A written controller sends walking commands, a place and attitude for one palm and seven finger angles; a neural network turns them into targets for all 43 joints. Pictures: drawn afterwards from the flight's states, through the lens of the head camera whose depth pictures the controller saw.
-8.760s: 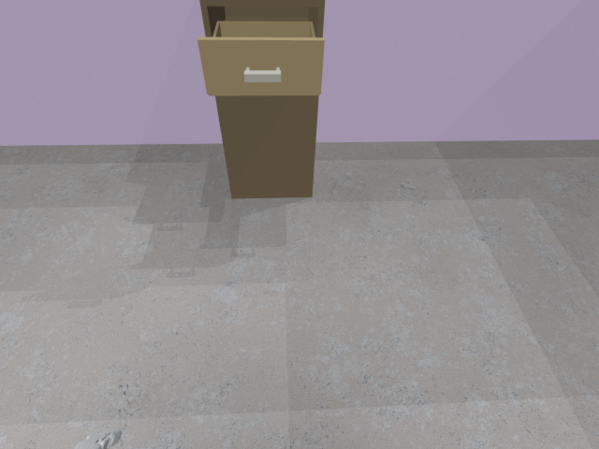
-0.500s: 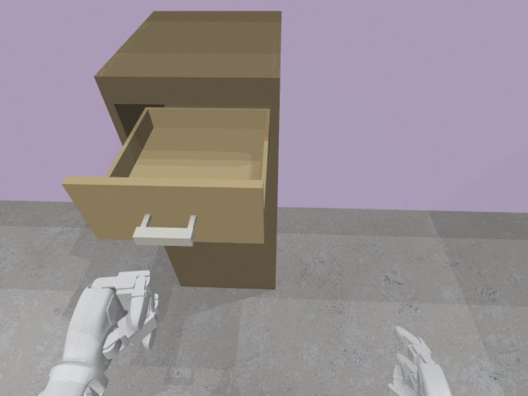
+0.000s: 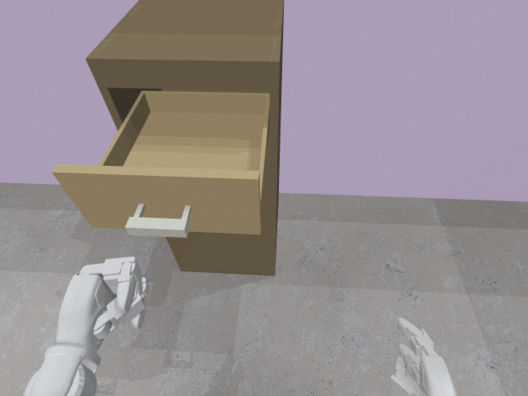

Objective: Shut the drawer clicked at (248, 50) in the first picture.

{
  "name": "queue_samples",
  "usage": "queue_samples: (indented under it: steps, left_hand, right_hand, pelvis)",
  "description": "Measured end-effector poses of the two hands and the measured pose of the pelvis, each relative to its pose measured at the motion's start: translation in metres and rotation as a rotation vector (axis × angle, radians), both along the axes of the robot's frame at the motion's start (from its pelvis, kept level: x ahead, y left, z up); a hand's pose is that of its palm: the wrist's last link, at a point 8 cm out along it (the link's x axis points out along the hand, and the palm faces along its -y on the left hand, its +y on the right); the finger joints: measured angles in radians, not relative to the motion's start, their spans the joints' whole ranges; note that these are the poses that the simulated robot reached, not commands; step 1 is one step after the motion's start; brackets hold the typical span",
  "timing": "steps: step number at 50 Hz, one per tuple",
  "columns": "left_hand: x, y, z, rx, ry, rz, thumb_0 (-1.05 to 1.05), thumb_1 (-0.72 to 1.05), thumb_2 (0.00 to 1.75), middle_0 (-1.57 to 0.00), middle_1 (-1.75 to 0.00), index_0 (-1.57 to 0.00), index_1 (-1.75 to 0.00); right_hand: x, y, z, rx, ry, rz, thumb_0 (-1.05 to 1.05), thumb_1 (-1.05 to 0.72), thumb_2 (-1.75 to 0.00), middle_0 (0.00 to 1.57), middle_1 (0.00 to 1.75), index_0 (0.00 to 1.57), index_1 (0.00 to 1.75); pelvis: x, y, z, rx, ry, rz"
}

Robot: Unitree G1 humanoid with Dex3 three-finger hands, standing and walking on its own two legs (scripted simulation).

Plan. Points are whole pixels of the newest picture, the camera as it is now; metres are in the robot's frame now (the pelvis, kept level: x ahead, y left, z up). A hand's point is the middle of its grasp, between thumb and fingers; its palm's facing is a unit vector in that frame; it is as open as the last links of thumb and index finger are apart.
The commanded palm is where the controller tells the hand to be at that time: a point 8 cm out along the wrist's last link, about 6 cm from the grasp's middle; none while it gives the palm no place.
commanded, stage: bring the fist close to the handle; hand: left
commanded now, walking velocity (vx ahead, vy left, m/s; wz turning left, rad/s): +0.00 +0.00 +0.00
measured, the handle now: (161, 218) +0.40 +0.22 +0.02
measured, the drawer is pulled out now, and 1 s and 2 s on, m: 0.26 0.26 0.22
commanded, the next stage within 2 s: push the drawer shut in 1.08 s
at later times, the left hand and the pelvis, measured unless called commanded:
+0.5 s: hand (167, 287) +0.26 +0.17 +0.03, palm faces -0.02 -1.00 -0.04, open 3.3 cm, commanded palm +0.24 +0.23 +0.04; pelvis -0.01 +0.02 -0.02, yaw -1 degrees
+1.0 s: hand (176, 277) +0.29 +0.16 +0.02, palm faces +0.00 -1.00 -0.05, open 3.3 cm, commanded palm +0.26 +0.23 +0.02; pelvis -0.02 +0.01 -0.03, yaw -1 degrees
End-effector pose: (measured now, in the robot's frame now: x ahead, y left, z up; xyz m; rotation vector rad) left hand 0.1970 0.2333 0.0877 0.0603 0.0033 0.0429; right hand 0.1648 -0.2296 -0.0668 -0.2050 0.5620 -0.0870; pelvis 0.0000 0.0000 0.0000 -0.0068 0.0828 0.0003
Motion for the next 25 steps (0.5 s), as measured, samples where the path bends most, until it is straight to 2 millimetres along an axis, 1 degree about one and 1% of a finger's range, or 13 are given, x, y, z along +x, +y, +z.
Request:
queue_samples:
  steps: [7,12,18,25]
  left_hand:
    - [0.017,-0.006,-0.015,-0.025,0.021,-0.054,0.02,0.90,0.90,-1.40,-1.60,-1.40,-1.60]
    - [0.022,-0.009,-0.025,-0.031,0.029,-0.050,0.02,0.90,0.90,-1.40,-1.60,-1.40,-1.60]
    - [0.028,-0.007,-0.036,-0.020,0.012,-0.034,0.02,0.90,0.90,-1.40,-1.60,-1.40,-1.60]
    - [0.046,-0.010,-0.052,-0.020,0.008,-0.058,0.02,0.90,0.90,-1.40,-1.60,-1.40,-1.60]
  right_hand:
    - [-0.009,0.003,-0.008,0.000,0.041,-0.023,0.01,-0.90,-0.90,0.20,0.30,0.20,0.30]
    - [-0.015,0.006,-0.013,0.002,0.069,-0.034,0.01,-0.90,-0.90,0.20,0.30,0.20,0.30]
    - [-0.020,0.011,-0.023,-0.001,0.109,-0.025,0.01,-0.90,-0.90,0.20,0.30,0.20,0.30]
    - [-0.026,0.014,-0.037,-0.001,0.153,-0.028,0.01,-0.90,-0.90,0.20,0.30,0.20,0.30]
  pelvis:
    - [0.001,0.007,-0.003,0.001,0.024,-0.008]
    - [0.001,0.012,-0.006,0.004,0.040,-0.015]
    - [-0.004,0.015,-0.013,0.001,0.062,-0.013]
    - [-0.011,0.017,-0.021,0.001,0.095,-0.014]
